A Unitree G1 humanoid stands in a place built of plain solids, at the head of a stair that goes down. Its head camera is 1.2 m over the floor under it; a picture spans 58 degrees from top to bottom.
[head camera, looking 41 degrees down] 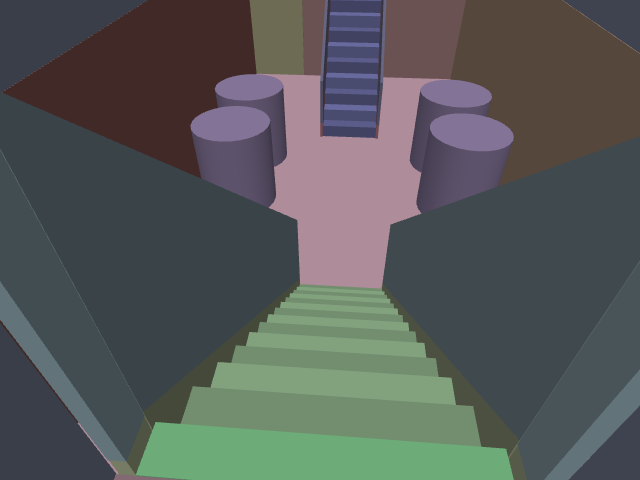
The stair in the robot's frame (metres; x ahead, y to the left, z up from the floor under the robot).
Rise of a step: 0.20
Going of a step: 0.23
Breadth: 0.98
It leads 4 degrees to the right of straight ahead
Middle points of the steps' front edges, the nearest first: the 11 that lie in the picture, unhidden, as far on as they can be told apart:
0.56 -0.02 0.00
0.78 -0.04 -0.20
1.01 -0.05 -0.40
1.24 -0.07 -0.59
1.47 -0.09 -0.79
1.69 -0.11 -0.99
1.92 -0.12 -1.19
2.15 -0.14 -1.39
2.38 -0.16 -1.59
2.61 -0.18 -1.79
2.83 -0.19 -1.99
